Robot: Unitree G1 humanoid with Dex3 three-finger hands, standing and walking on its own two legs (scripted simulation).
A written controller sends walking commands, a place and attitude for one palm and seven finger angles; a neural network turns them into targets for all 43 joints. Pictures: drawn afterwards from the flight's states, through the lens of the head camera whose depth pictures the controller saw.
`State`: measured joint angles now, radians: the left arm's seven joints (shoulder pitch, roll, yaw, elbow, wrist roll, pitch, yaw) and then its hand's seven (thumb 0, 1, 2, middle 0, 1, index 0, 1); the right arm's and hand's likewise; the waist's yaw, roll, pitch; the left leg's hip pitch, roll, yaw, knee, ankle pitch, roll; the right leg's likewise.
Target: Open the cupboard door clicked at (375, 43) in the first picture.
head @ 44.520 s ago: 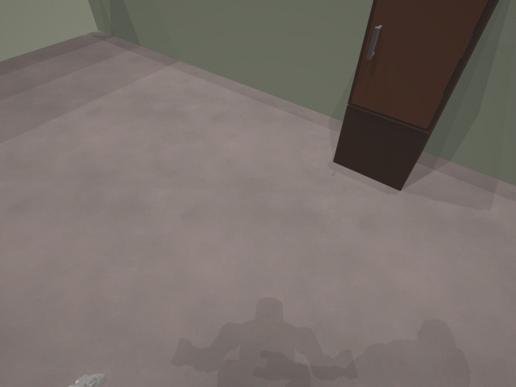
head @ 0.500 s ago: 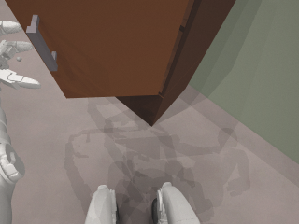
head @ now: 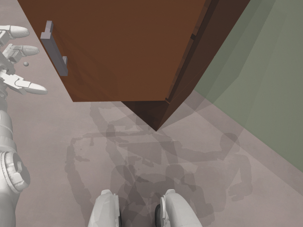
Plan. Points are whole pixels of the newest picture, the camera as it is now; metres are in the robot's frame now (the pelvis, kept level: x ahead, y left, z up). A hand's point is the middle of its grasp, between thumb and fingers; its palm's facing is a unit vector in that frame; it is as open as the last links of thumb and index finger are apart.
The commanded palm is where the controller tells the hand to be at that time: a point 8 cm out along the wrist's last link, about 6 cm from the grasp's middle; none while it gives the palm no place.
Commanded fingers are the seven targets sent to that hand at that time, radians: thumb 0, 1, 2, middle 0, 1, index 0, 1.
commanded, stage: move the hooked fingers beside the handle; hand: left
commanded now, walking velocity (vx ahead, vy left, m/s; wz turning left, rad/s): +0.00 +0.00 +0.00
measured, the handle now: (57, 50) +0.53 +0.22 +0.07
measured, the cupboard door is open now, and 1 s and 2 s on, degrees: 46 46 44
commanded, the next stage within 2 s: slide the fingers in behind the handle in 0.38 s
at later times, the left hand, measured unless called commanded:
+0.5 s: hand (32, 65) +0.49 +0.27 +0.06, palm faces +0.03 -1.00 -0.01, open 14.0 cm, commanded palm +0.47 +0.30 +0.06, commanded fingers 0.00 -0.50 0.30 -0.30 -1.20 -0.30 -1.20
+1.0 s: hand (44, 68) +0.48 +0.24 +0.06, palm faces +0.01 -1.00 -0.01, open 14.1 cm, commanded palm +0.47 +0.26 +0.06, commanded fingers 0.00 -0.50 0.30 -0.30 -1.20 -0.30 -1.20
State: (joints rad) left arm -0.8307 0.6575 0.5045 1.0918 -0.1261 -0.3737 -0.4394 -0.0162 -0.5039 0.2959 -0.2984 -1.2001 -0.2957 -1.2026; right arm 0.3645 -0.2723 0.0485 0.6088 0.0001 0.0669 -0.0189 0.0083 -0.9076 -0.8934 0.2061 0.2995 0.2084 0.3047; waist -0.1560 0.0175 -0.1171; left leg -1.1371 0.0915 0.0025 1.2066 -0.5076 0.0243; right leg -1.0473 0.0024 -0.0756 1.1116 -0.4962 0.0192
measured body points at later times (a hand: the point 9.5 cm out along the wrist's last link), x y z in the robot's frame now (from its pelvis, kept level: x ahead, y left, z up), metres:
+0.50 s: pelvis -0.01 -0.01 -0.01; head +0.15 +0.03 +0.41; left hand +0.49 +0.32 +0.06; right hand +0.01 -0.28 -0.11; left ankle +0.02 +0.10 -0.64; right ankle +0.01 -0.14 -0.64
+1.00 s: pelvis -0.01 +0.00 +0.00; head +0.14 +0.03 +0.42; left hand +0.48 +0.29 +0.07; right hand +0.03 -0.27 -0.11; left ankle +0.02 +0.10 -0.64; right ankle +0.01 -0.14 -0.64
